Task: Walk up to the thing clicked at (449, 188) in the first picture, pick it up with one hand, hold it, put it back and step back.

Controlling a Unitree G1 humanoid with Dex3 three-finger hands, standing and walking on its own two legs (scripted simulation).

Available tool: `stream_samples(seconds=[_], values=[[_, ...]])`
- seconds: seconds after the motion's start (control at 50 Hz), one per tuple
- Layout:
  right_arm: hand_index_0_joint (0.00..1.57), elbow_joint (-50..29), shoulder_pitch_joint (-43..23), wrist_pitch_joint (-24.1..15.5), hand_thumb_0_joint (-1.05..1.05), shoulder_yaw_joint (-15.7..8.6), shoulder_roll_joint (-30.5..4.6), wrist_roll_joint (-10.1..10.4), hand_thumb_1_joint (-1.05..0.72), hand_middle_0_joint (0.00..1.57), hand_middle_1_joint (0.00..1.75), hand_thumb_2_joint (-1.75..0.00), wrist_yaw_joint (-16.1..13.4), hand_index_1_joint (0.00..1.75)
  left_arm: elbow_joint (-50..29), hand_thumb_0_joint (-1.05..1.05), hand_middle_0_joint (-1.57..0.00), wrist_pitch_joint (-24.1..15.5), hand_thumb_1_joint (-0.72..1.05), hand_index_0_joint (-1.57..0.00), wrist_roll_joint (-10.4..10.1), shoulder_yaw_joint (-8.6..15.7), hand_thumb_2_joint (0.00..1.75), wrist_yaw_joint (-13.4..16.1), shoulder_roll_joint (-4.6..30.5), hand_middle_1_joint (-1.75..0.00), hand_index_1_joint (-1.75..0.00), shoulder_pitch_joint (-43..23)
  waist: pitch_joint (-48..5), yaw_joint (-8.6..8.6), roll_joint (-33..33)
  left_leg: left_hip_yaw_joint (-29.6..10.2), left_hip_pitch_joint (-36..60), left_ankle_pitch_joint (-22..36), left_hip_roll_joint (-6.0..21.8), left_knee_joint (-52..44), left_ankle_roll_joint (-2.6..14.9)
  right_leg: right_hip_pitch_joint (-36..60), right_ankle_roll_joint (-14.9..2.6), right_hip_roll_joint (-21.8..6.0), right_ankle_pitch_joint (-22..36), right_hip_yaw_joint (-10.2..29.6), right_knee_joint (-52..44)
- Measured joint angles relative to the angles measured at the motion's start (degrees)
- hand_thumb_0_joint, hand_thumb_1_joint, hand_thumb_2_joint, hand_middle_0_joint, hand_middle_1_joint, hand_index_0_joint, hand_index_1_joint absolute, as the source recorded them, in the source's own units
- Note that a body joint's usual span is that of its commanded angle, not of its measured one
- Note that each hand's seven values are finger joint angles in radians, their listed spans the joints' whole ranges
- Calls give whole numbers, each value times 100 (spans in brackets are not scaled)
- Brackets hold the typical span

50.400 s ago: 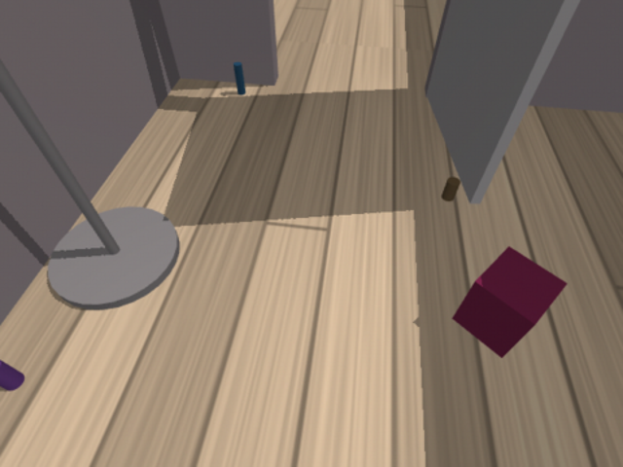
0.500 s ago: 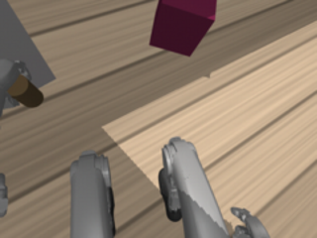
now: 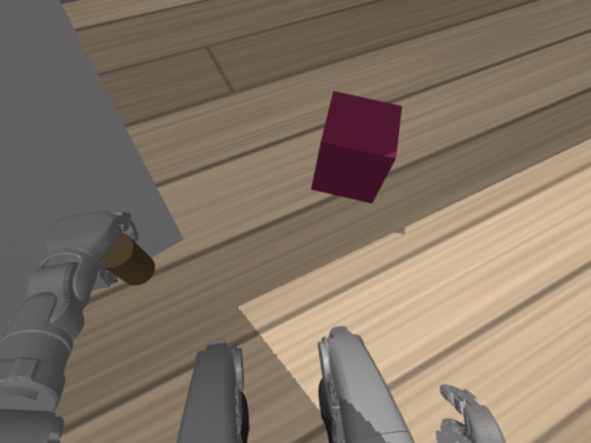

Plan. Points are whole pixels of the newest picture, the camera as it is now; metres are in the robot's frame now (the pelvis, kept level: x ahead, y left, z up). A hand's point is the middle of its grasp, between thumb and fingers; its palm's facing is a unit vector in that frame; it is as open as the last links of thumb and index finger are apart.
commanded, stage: lift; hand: left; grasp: from above
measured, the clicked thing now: (126, 260) +0.40 +0.24 -0.11
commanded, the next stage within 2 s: hold in 0.66 s
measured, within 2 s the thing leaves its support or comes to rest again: neither
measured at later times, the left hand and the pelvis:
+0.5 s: hand (84, 238) +0.37 +0.23 +0.05, palm faces -0.42 -0.08 -0.90, open 8.5 cm; pelvis +0.04 -0.01 +0.12, yaw +1 degrees
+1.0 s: hand (48, 206) +0.38 +0.24 +0.11, palm faces -0.45 -0.07 -0.89, open 8.5 cm; pelvis +0.07 +0.00 +0.17, yaw +0 degrees
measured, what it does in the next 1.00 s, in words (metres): rises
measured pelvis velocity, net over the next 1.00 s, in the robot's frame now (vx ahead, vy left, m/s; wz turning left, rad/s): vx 0.07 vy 0.00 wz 0.01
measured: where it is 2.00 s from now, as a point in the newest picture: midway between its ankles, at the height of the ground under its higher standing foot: outside the picture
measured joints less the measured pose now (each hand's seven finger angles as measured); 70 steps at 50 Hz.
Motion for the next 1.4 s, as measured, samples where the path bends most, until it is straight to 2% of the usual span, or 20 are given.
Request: stream_samples(seconds=[0.14, 0.3, 0.4, 0.48, 0.7, 0.94, 1.2, 1.4], values=[[20, 126, 205, -240, 1, -53, 3, 43, -91, 20, 30, -90, -153, 30, 116, 5, -87, -109, 25, -66, -5, -146, 51, 91, -237, -85, -66, 376, 103, 78, -18, 52, 1254, 266, 31, -1065, -57, 1196, -75, 3, 245, 27, -986], [20, 351, 357, -489, 1, -161, -42, 51, -91, 20, 30, -90, -193, 30, 451, 6, -85, -150, 26, -65, 240, -334, 50, 503, -562, -87, -67, 550, 163, 170, -52, 92, 2355, 510, 50, -2045, -104, 2260, -131, 1, 467, 46, -1909], [20, 472, 378, -565, 1, -202, -68, 45, -91, 20, 30, -90, -180, 30, 602, 5, -84, -4, 26, -65, 290, -467, 50, 730, -727, -89, -68, 498, 262, 211, -66, 132, 2948, 646, 66, -2577, -108, 2837, -137, 7, 608, 75, -2432], [20, 523, 388, -576, 1, -222, -66, 43, -91, 20, 30, -90, -167, 30, 669, 5, -84, 176, 27, -64, 229, -521, 50, 792, -807, -90, -68, 427, 349, 228, -89, 181, 3403, 766, 73, -3012, -99, 3276, -130, 6, 737, 117, -2859], [20, 487, 446, -540, 1, -259, -17, 54, -91, 20, 30, -90, -164, 30, 569, 7, -83, 396, 28, -65, 43, -606, 48, 519, -881, -87, -67, 596, 472, 281, -107, 313, 4452, 1012, 46, -3998, -49, 4293, -90, -37, 1002, 228, -3834], [20, 456, 373, -494, 1, -258, 20, 66, -91, 20, 30, -89, -140, 30, 279, 7, -81, 334, 28, -66, 179, -752, 48, 365, -883, -82, -65, 789, 527, 409, -110, 365, 5191, 1153, -18, -4643, -4, 5030, -50, -112, 1141, 269, -4478], [20, 295, 350, -362, 1, -292, -48, 116, -91, 20, 30, -89, -116, 30, -82, 7, -83, 266, 28, -67, 160, -794, 47, -58, -842, -80, -64, 896, 582, 493, -75, 427, 5724, 1293, -35, -5124, 9, 5526, -43, -134, 1274, 323, -4916], [20, 223, 297, -286, 1, -288, -72, 135, -90, 20, 30, -89, -120, 30, -311, 8, -86, 255, 28, -67, 182, -811, 46, -120, -894, -81, -63, 1008, 677, 552, -48, 438, 5965, 1413, -42, -5369, -14, 5725, -67, -141, 1353, 332, -5079]])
